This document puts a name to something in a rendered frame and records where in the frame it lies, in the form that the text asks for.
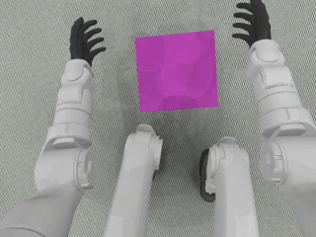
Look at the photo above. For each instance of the robot right forearm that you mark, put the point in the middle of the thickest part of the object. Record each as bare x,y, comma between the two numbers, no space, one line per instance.
275,94

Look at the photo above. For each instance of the carton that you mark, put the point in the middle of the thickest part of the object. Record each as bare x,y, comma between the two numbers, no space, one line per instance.
176,71

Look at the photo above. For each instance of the robot left hand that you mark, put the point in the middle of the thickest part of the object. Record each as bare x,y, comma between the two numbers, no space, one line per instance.
79,45

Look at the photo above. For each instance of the robot right shin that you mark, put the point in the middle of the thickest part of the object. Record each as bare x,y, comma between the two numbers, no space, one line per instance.
209,183

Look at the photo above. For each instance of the left robot upper arm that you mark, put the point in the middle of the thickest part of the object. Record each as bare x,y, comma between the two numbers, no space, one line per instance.
62,178

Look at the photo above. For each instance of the robot right hand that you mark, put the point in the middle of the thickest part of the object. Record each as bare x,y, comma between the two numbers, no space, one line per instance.
260,28

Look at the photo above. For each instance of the robot left forearm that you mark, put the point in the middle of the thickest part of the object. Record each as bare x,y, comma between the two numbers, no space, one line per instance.
73,112

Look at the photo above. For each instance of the right robot thigh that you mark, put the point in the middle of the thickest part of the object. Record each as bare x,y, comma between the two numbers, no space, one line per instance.
235,211

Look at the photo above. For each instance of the right robot upper arm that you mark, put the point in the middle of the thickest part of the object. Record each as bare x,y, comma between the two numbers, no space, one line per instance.
290,163

